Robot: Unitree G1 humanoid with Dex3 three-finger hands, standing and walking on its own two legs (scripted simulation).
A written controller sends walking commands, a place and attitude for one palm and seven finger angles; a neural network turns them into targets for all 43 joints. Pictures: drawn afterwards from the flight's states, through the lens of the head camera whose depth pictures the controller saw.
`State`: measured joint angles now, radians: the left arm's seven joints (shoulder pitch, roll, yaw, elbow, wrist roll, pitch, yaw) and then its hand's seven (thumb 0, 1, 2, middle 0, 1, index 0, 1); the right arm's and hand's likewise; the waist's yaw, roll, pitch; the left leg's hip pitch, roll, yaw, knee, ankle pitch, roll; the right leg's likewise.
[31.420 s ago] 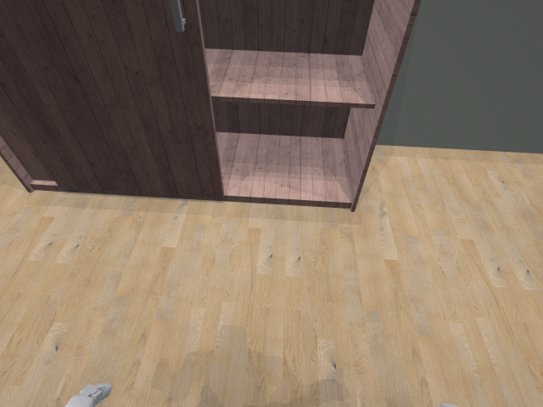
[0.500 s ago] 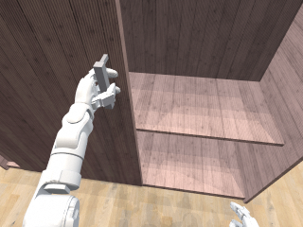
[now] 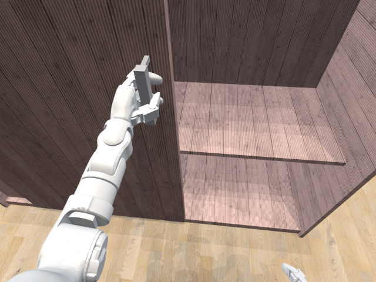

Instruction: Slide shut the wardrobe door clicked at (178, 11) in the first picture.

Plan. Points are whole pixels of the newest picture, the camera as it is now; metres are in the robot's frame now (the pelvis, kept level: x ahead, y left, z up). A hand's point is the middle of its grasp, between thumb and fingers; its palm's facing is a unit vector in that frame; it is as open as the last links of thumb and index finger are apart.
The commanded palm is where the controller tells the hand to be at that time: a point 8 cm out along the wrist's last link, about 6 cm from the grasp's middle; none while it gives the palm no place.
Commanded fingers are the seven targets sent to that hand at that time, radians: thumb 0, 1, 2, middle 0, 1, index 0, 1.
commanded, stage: step sideways, sliding the door along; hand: left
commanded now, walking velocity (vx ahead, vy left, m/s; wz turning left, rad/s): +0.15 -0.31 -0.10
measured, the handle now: (148, 92) +0.47 +0.12 +0.16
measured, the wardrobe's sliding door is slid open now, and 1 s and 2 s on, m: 0.59 0.43 0.05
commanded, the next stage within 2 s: none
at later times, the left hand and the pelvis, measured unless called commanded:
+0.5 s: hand (187, 110) +0.42 +0.03 +0.15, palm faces +0.07 -0.99 -0.12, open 6.0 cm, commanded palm +0.41 +0.06 +0.16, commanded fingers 0.00 0.90 0.90 -0.45 -1.40 -0.45 -1.40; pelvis +0.00 -0.10 -0.01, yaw -3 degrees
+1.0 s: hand (238, 111) +0.42 -0.08 +0.15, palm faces +0.20 -0.98 -0.10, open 6.1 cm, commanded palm +0.40 -0.08 +0.16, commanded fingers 0.00 0.90 0.90 -0.45 -1.40 -0.45 -1.40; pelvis +0.02 -0.25 -0.01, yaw +1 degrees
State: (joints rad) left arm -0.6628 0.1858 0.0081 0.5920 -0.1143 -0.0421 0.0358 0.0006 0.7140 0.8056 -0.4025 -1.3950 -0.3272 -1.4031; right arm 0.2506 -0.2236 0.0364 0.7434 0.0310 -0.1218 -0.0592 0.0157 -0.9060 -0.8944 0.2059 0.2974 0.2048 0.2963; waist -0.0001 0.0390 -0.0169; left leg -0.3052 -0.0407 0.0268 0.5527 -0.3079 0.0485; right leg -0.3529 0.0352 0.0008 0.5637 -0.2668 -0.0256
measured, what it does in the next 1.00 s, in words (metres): steps to the right: right foot, then left foot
